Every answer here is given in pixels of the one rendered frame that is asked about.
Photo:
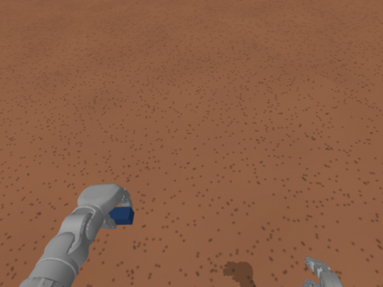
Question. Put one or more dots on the right robot hand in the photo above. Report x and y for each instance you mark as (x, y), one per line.
(322, 271)

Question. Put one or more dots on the left robot hand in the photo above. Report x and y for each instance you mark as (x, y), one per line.
(105, 197)

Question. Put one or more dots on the small box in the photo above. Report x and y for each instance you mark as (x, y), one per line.
(122, 215)

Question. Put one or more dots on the left robot arm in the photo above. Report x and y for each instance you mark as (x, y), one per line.
(68, 250)

